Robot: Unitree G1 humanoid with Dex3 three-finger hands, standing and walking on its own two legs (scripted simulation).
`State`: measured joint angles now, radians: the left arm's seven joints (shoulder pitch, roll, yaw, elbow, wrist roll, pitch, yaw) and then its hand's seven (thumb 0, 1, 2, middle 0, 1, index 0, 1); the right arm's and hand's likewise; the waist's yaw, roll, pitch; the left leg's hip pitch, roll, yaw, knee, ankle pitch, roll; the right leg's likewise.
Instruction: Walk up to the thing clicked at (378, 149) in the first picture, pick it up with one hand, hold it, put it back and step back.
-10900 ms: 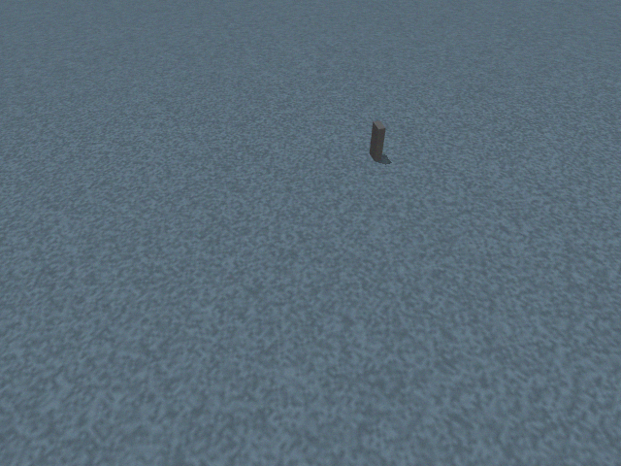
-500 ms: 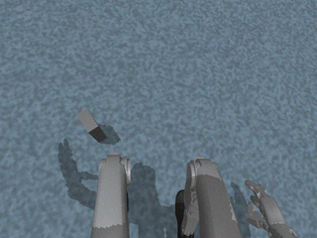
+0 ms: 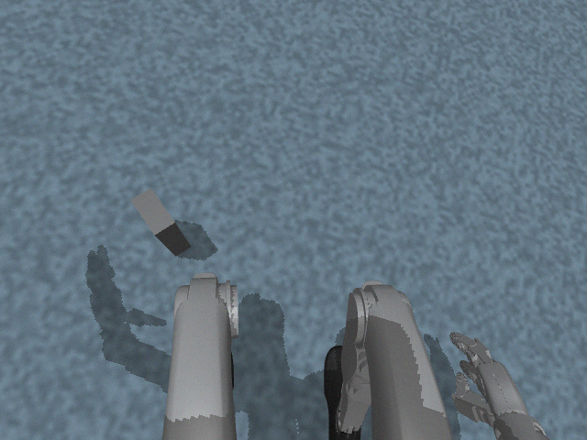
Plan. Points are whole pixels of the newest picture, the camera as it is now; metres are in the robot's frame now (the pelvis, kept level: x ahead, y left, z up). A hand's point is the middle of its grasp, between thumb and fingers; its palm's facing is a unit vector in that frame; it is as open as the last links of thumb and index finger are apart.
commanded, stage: go down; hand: left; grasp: from the side
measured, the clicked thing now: (164, 226) +0.43 +0.27 -0.32
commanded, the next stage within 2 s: approach in 0.34 s
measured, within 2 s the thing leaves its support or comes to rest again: neither
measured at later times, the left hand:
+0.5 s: hand out of the picture +0.31 +0.47 -0.01, palm faces +0.36 -0.93 -0.09, open 17.5 cm
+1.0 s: hand (47, 247) +0.35 +0.41 -0.20, palm faces +0.31 -0.95 +0.02, open 17.4 cm
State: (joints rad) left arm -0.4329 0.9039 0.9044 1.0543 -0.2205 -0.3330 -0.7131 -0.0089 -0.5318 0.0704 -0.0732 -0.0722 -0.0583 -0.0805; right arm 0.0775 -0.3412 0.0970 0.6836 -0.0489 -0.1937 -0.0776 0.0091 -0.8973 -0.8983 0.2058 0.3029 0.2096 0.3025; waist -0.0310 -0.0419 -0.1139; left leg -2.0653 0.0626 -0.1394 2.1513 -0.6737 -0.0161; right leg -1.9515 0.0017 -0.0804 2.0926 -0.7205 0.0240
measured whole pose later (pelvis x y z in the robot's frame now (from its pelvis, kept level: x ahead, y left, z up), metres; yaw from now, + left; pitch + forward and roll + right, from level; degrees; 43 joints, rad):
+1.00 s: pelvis -0.01 +0.00 -0.11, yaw -5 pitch +23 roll -11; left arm -0.53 0.95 0.94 1.34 -0.27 -0.73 -0.73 -0.01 -0.56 0.04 -0.10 -0.10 -0.08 -0.12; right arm -0.11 -0.36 0.28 0.67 -0.21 -0.16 -0.03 0.01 -0.88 -0.89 0.21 0.30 0.21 0.30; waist -0.11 -0.19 0.11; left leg -2.24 0.06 -0.26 2.52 -0.70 -0.04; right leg -2.11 0.05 -0.14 2.41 -0.71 0.04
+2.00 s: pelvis -0.02 +0.02 -0.15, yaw -9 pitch +11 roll -15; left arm -0.45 0.72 0.62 1.34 -0.20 -1.12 -0.15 -0.01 -0.61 0.03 -0.07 -0.09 -0.09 -0.08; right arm -0.18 -0.36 0.44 0.58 -0.34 -0.02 0.14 0.00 -0.90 -0.89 0.21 0.30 0.21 0.30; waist -0.17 -0.26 0.25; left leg -2.23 0.04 -0.38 2.70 -0.70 -0.02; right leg -2.06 0.10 -0.21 2.49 -0.67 0.06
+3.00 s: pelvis -0.02 +0.02 -0.14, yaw -11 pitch +11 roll -17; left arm -0.50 0.75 0.54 1.35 -0.17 -1.14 -0.01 -0.01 0.10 0.45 -0.45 -0.48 -0.49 -0.49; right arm -0.20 -0.35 0.48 0.57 -0.35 0.01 0.15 0.00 -0.85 -0.88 0.21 0.30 0.21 0.30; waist -0.19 -0.28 0.28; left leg -2.22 0.05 -0.41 2.69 -0.72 -0.03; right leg -2.05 0.11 -0.24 2.46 -0.67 0.07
